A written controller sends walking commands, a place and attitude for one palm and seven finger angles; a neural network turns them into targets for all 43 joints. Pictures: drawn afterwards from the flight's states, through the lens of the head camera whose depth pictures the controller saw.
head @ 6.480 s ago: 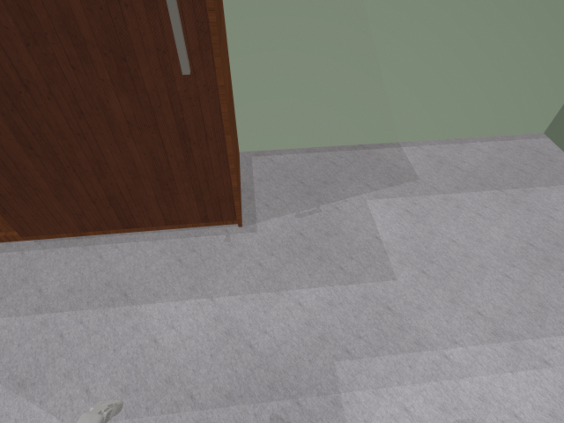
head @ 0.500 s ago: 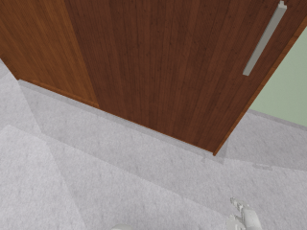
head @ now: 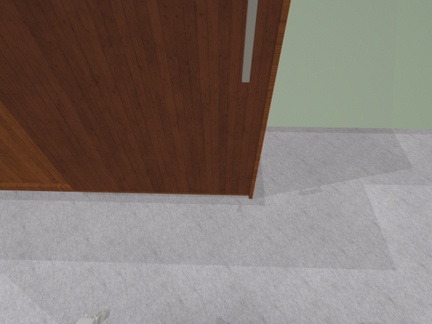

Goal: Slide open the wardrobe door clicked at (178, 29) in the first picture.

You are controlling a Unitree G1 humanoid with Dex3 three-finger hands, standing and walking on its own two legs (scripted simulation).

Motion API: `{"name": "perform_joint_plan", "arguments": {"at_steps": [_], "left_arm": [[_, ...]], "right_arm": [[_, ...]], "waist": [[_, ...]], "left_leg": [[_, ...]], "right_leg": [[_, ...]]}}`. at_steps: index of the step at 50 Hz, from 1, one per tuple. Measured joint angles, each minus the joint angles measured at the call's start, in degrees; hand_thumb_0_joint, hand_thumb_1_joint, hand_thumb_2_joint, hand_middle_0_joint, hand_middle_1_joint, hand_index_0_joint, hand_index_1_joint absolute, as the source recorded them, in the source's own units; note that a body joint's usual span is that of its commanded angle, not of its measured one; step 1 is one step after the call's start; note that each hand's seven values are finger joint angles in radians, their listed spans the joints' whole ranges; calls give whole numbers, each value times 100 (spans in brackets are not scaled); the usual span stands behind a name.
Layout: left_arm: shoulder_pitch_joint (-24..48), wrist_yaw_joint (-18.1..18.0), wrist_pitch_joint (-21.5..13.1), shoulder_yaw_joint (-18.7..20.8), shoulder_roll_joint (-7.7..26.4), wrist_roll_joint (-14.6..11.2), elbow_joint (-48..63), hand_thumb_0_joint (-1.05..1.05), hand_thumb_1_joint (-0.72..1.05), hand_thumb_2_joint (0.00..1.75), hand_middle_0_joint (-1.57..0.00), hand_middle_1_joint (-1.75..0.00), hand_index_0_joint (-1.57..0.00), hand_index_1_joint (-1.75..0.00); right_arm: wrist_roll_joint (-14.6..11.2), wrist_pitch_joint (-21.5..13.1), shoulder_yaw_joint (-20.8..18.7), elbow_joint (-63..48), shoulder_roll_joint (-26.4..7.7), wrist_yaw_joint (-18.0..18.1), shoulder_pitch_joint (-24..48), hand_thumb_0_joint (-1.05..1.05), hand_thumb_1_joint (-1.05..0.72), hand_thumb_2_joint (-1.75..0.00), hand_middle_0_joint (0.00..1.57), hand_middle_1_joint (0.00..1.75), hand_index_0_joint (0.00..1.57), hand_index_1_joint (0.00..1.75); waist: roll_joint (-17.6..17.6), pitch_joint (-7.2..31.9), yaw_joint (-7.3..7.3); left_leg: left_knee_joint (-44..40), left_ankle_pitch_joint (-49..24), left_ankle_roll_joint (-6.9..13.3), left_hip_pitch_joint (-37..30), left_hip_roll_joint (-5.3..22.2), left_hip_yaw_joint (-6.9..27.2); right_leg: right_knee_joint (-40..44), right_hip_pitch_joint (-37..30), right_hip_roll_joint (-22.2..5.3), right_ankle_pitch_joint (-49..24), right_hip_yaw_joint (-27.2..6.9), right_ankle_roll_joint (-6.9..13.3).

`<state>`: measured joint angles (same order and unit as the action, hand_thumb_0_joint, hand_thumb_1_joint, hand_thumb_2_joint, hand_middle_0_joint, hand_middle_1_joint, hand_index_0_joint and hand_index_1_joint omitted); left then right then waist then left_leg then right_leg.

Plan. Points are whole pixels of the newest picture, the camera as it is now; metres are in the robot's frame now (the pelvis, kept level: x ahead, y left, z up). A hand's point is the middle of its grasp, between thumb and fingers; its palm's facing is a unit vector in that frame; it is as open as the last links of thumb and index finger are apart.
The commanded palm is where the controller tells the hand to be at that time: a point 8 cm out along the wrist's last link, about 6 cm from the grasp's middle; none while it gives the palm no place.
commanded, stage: take the last steps up to it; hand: right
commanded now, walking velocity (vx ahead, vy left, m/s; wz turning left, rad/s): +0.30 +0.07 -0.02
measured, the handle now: (248, 36) +0.77 -0.07 +0.14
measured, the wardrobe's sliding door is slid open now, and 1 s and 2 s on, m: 0.00 0.00 0.00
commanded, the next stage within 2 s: come to a stop and stand still in 0.94 s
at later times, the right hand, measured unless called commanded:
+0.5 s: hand (310, 323) +0.16 -0.19 -0.16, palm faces -0.04 +0.98 -0.17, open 7.3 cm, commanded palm none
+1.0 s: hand (268, 293) +0.21 -0.11 -0.17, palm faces +0.10 +0.98 -0.18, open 7.2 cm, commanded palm none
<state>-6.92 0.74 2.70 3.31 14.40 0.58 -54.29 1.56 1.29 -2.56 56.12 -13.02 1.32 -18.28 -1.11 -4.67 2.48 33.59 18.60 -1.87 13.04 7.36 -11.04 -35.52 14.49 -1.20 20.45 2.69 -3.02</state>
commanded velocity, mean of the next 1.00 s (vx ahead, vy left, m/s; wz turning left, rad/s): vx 0.26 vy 0.06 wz -0.02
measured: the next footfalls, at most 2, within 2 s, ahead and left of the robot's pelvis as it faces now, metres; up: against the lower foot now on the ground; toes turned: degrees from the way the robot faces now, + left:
right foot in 0.02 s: +0.03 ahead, -0.11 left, +0.00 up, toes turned -3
left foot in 0.62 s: +0.24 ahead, +0.16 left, +0.00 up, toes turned +9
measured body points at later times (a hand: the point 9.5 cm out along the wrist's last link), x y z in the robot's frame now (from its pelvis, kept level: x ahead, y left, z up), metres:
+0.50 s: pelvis +0.08 +0.00 +0.01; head +0.10 -0.01 +0.46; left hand -0.02 +0.22 -0.13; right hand +0.16 -0.24 -0.15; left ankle +0.16 +0.14 -0.68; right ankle -0.01 -0.11 -0.73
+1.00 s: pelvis +0.24 +0.07 +0.01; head +0.23 +0.06 +0.46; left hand +0.33 +0.30 -0.13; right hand +0.21 -0.16 -0.15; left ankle +0.20 +0.15 -0.73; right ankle +0.32 -0.05 -0.70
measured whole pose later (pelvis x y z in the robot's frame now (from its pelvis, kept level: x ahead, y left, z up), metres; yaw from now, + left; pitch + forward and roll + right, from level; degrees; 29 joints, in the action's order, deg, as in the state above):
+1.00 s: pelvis +0.24 +0.07 +0.01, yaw -2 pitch -2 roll +2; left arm -9.3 0.4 -1.0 3.3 9.6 1.3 -58.6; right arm 1.3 -3.4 -1.6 64.4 -8.9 1.3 -19.4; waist 1.4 -1.1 1.2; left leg 22.9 16.6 2.7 4.4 -1.1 -11.2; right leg -43.4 26.6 -6.3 15.0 5.8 -1.7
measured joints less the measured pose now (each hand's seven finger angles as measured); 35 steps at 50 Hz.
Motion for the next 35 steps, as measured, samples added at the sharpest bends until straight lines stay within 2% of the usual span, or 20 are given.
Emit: {"name": "perform_joint_plan", "arguments": {"at_steps": [1, 2, 4, 7, 11, 18, 23, 27, 29, 31, 33, 35], "left_arm": [[20, -4, -85, -26, -50, 16, 5, 1, 91, 90, -19, -30, -20, -29], [43, -5, -147, -60, -136, 34, -2, 1, 91, 90, -19, -30, -20, -29], [-1, -6, -228, -149, -278, 77, 2, 0, 91, 89, -19, -30, -20, -29], [-220, -84, -331, -242, -464, 89, -44, 0, 91, 89, -20, -30, -20, -29], [-583, -202, -469, -203, -569, 24, -184, -1, 93, 89, -20, -30, -20, -30], [-1304, -245, -526, -164, -554, 42, -581, 0, 94, 89, -20, -30, -20, -30], [-1803, -267, -531, -153, -633, 94, -861, 0, 92, 89, -20, -30, -20, -30], [-2086, -249, -493, -133, -638, 140, -1056, 0, 91, 89, -20, -30, -20, -29], [-2202, -236, -468, -126, -628, 148, -1147, 0, 91, 89, -20, -30, -20, -29], [-2316, -198, -449, -124, -638, 113, -1245, 1, 91, 89, -20, -30, -20, -29], [-2203, -165, -355, -127, -639, 51, -1318, 1, 91, 89, -20, -30, -20, -29], [-2038, -142, -296, -99, -637, 22, -1305, 1, 91, 89, -20, -30, -20, -29]], "right_arm": [[-29, 28, -18, 64, -60, -6, -63, 0, -91, -90, 21, 30, 21, 30], [-39, 72, -39, 150, -126, -6, -94, 0, -91, -90, 21, 30, 21, 30], [-18, 160, -54, 310, -181, -17, -184, 0, -91, -90, 20, 30, 20, 30], [15, 180, -47, 517, -178, -104, -217, 1, -91, -90, 20, 30, 20, 30], [15, 76, -24, 573, -99, -188, -131, 1, -91, -90, 20, 30, 20, 30], [7, 67, -52, 552, 23, -225, 213, 0, -91, -90, 20, 30, 20, 30], [-16, 79, -41, 484, 74, -259, 636, 0, -91, -90, 20, 30, 20, 30], [-44, 10, -23, 367, 148, -285, 1029, 0, -91, -90, 20, 30, 20, 30], [-53, -78, -21, 289, 186, -297, 1194, 0, -91, -90, 20, 30, 20, 30], [-43, -269, -13, 209, 202, -290, 1310, 0, -91, -90, 20, 30, 20, 30], [-60, -441, -6, 164, 270, -230, 1393, 0, -91, -90, 20, 30, 20, 30], [-84, -496, 16, 160, 339, -182, 1326, 0, -91, -90, 20, 30, 20, 30]], "waist": [[-74, 40, 21], [-199, 39, 79], [-266, 121, 136], [-222, 277, 56], [-178, 362, -47], [-191, 387, -221], [-130, 275, -454], [23, 152, -656], [130, 110, -734], [210, 87, -713], [297, -10, -692], [286, 10, -628]], "left_leg": [[191, 93, -38, 87, 51, 7], [526, 467, -61, 204, 69, 164], [1379, 971, -41, 491, -88, 444], [2321, 609, -23, 870, -238, 625], [2766, -97, -91, 1256, -244, 823], [2610, -604, -200, 1629, -177, 916], [1835, -521, -167, 1623, -142, 746], [916, -405, -35, 1425, -206, 596], [336, -442, 66, 1160, -301, 516], [-152, -792, 213, 833, -410, 418], [177, -622, 379, 814, -486, 294], [129, -408, 464, 584, -516, 204]], "right_leg": [[258, -108, 38, -166, 29, 124], [202, -117, 100, -162, 84, 272], [211, -235, 83, -85, 150, 472], [703, -569, 55, -251, 112, 540], [1388, -969, 107, -542, 62, 580], [1863, -1381, 182, -566, 101, 577], [1929, -1601, 109, -390, 110, 450], [1775, -1704, -39, -95, 136, 266], [1531, -1703, -158, 158, 128, 144], [799, -1501, -303, 580, 93, 66], [-913, -839, -373, 946, -100, 197], [-2341, -138, -344, 838, -157, 312]]}}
